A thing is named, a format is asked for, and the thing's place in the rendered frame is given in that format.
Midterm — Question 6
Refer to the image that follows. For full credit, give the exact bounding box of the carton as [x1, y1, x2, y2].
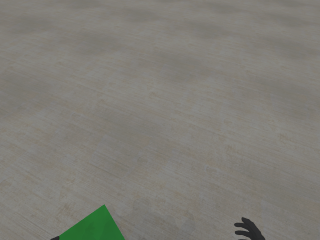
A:
[59, 205, 125, 240]

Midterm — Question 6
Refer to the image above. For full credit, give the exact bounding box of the robot right hand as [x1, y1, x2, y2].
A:
[234, 217, 265, 240]

